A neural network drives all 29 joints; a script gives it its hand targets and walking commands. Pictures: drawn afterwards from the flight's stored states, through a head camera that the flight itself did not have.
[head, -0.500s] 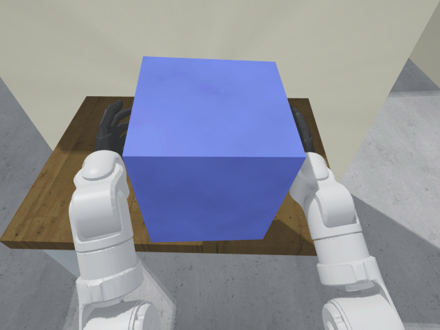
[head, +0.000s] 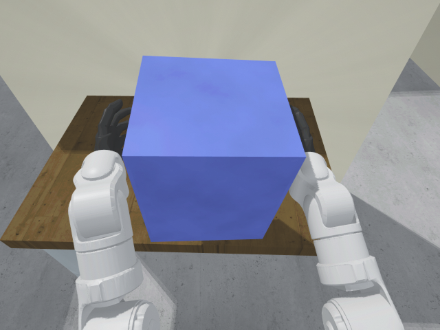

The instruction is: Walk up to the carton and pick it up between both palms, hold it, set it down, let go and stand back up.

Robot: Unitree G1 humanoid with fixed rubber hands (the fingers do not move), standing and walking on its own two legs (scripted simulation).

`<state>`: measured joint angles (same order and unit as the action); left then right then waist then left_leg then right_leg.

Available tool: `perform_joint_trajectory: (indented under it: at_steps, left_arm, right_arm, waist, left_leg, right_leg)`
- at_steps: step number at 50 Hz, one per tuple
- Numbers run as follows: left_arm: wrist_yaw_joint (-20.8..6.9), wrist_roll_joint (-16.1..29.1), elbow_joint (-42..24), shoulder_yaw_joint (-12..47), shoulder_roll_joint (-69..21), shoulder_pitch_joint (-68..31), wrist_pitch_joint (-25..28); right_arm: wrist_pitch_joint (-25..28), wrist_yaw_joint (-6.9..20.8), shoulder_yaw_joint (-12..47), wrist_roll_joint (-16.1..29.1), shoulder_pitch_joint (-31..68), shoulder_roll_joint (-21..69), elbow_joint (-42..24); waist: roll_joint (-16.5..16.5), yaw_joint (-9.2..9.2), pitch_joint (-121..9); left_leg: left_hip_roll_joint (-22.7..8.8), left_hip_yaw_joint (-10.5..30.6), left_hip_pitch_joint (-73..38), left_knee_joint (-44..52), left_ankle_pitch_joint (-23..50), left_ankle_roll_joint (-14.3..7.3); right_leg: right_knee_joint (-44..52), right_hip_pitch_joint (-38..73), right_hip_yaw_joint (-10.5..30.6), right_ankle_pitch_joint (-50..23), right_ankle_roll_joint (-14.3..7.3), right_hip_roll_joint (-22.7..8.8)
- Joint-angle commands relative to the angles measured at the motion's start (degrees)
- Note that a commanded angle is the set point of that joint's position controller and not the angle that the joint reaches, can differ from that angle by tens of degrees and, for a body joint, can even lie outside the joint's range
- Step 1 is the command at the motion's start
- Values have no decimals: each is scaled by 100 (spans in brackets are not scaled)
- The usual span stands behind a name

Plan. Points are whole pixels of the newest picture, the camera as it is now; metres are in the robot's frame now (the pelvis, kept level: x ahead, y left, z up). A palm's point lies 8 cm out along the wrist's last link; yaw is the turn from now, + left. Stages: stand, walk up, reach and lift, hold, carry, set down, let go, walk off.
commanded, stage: hold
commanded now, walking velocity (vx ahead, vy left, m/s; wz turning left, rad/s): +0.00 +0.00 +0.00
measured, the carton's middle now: (209, 157) +0.36 +0.00 +0.13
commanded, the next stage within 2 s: set down in 0.72 s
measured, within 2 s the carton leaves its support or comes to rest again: neither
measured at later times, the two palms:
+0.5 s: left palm (110, 152) +0.34 +0.14 +0.18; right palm (299, 151) +0.35 -0.16 +0.15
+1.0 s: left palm (118, 155) +0.35 +0.13 +0.17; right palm (302, 156) +0.35 -0.16 +0.14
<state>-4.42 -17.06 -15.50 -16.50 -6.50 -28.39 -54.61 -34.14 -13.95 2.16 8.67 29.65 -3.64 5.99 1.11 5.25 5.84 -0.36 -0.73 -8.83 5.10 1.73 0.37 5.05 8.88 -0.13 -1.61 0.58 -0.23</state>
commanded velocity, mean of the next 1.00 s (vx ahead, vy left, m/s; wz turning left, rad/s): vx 0.00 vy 0.00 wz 0.00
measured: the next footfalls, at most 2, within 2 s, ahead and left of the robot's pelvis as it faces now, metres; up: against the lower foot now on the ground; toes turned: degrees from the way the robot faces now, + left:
none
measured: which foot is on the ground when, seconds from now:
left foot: down 0.00-1.00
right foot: down 0.00-1.00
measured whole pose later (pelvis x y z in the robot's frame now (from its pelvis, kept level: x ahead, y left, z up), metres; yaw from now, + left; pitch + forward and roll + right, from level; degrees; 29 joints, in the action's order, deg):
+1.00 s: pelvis +0.00 +0.00 +0.00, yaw +0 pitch -5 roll +0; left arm -4.0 -17.5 -10.9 -17.1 -8.0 -28.6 -50.9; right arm -31.4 -12.6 0.9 7.3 29.4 -3.5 10.0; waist 1.2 5.2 4.9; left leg -0.4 -1.0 -7.7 5.1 2.0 0.2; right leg 5.0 7.7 0.1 -1.9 0.6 -0.2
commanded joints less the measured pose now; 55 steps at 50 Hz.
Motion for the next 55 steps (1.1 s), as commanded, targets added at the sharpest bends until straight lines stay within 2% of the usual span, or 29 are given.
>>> perform_joint_trajectory:
  at_steps: [1,7,12,16,22,33,38,48,51,55]
  left_arm:
    - [-868,996,-627,2072,-1556,-2787,220]
    - [-865,1002,-633,2074,-1543,-2804,219]
    - [-863,954,-550,1987,-1526,-2819,221]
    - [-878,968,-518,1963,-1532,-2885,245]
    - [-890,1001,-615,2037,-1553,-2805,239]
    - [-887,1013,-671,2097,-1531,-2833,241]
    - [-882,988,-455,2005,-1616,-2568,292]
    - [-767,854,-143,1863,-1625,-2891,637]
    - [-732,844,-44,1853,-1696,-2978,738]
    - [-712,799,160,1797,-1699,-2954,840]
  right_arm:
    - [378,632,1527,566,3348,1865,-1530]
    - [363,626,1532,570,3347,1847,-1522]
    - [370,640,1524,553,3412,1871,-1492]
    - [383,631,1490,531,3476,1884,-1449]
    - [369,602,1535,561,3344,1888,-1481]
    - [382,602,1549,575,3354,1877,-1556]
    - [403,625,1452,580,3163,1725,-1492]
    - [662,811,1324,383,3390,1806,-1081]
    - [755,888,1244,299,3508,1883,-1010]
    - [852,959,1166,149,3490,1887,-822]
  waist:
    - [-76,-9,-2468]
    - [-76,-3,-2444]
    - [-126,-90,-2377]
    - [-102,-68,-2449]
    - [-86,-11,-2506]
    - [-60,-10,-2475]
    - [-116,-3,-2437]
    - [-129,-74,-2403]
    - [-62,-69,-2576]
    - [-129,-19,-2613]
  left_leg:
    - [138,-111,-435,-168,1506,95]
    - [127,-107,-397,-152,1451,94]
    - [127,-122,-260,-77,1239,41]
    - [122,-124,-277,-80,1191,27]
    - [135,-102,-400,-149,1525,75]
    - [137,-97,-386,-146,1452,89]
    - [139,-163,-320,-37,1366,31]
    - [131,-196,-73,67,911,-45]
    - [131,-192,-68,63,825,-53]
    - [155,-171,-147,41,924,-56]
  right_leg:
    - [-415,1013,-25,-1426,341,227]
    - [-430,1048,-26,-1423,333,223]
    - [-433,1084,-16,-1297,344,200]
    - [-441,1107,-7,-1275,346,188]
    - [-447,1129,-2,-1573,339,203]
    - [-437,1068,-16,-1457,337,204]
    - [-377,1076,-52,-1436,330,215]
    - [-417,922,-84,-1036,316,217]
    - [-428,858,-93,-950,317,218]
    - [-412,813,-126,-1080,324,247]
